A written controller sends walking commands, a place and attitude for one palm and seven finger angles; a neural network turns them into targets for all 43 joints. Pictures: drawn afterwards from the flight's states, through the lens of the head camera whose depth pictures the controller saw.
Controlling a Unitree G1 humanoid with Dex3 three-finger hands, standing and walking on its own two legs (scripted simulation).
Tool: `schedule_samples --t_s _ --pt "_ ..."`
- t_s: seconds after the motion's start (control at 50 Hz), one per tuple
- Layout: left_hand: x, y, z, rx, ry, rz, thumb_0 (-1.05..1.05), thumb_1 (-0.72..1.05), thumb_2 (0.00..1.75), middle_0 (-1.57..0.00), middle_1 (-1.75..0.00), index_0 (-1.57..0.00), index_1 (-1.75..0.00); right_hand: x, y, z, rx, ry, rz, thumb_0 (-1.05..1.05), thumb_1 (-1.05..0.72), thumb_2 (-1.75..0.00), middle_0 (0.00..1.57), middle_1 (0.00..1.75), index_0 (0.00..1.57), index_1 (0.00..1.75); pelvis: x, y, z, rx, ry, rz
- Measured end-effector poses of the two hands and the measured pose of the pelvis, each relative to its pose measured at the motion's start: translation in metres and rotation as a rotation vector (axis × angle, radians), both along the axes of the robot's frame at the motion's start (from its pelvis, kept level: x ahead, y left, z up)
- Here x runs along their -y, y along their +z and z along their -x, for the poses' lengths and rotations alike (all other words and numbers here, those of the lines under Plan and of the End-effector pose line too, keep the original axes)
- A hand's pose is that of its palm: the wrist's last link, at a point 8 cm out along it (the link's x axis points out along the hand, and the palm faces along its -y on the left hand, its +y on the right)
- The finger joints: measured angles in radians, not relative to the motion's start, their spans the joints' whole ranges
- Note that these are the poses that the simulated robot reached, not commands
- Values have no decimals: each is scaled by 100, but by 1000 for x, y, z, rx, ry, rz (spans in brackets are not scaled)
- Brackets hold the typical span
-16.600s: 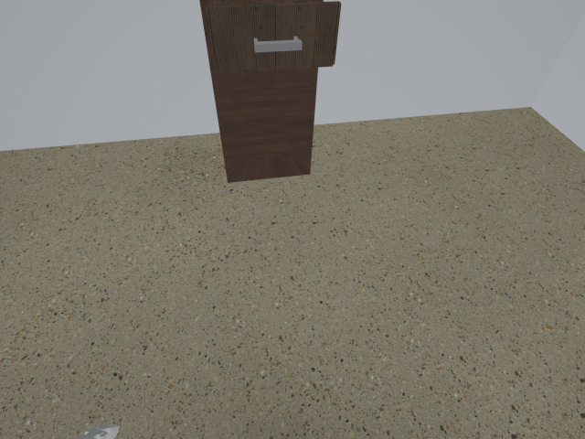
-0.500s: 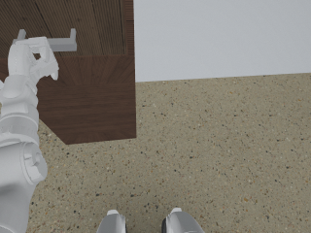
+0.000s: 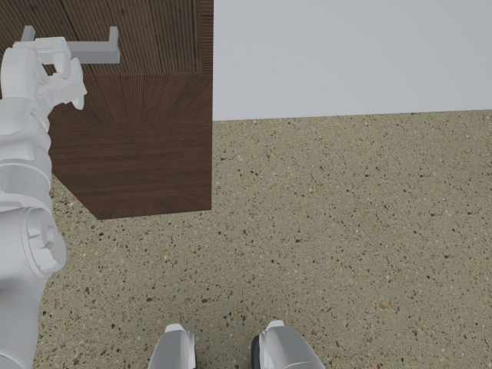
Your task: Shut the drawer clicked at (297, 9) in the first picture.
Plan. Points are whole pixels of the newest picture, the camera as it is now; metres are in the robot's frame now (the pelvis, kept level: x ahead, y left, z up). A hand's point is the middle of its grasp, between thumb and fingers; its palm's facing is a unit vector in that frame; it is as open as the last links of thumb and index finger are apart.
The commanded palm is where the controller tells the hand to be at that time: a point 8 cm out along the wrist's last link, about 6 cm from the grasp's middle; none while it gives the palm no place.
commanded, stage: pull the fist back off the drawer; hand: left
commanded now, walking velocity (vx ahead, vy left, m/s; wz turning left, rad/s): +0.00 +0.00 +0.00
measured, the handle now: (70, 42) +0.61 +0.22 +0.11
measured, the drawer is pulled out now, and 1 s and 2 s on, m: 0.00 0.00 0.00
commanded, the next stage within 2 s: draw the hand back to the body in 0.44 s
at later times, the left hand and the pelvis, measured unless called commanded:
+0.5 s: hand (81, 89) +0.52 +0.20 +0.10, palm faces +0.08 -1.00 -0.01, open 3.3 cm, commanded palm +0.49 +0.25 +0.11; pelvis +0.04 +0.00 +0.02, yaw -2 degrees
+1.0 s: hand (39, 131) +0.41 +0.21 +0.15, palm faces +0.06 -1.00 -0.03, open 3.3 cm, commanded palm +0.37 +0.26 +0.16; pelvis +0.06 +0.00 +0.04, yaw +0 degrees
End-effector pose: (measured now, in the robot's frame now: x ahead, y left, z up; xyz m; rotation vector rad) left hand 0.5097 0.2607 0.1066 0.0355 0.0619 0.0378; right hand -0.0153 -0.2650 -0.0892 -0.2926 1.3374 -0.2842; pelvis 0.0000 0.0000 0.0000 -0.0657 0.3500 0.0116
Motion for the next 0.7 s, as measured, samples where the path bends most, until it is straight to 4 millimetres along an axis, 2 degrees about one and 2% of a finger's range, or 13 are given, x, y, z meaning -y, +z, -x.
schedule_samples --t_s 0.16,0.28,0.4,0.6,0.7 --pt "6 -2 3 18 9 10 2 76 95 -140 -160 -140 -160 -7 -1 0 -11 -16 -28 1 -90 -89 20 30 20 30 -3 2 -4 9 -11 -6" --pt "14 -2 6 27 14 23 2 85 94 -140 -160 -140 -160 -11 0 -12 13 -41 -54 1 -90 -89 20 30 20 30 -4 7 -15 25 -28 -13" --pt "17 -2 11 38 16 17 2 89 92 -140 -160 -140 -160 -12 2 -36 64 -63 -72 1 -90 -89 20 30 20 30 -3 13 -30 44 -46 -23" --pt "0 -2 21 45 41 8 2 90 90 -140 -160 -140 -160 -4 6 -86 125 -31 -71 1 -90 -89 20 30 20 30 1 18 -47 62 -41 -29" --pt "1 8 39 74 6 13 2 90 90 -140 -160 -139 -160 -1 11 -113 181 -26 -77 1 -90 -89 20 30 20 30 1 25 -57 83 -42 -30"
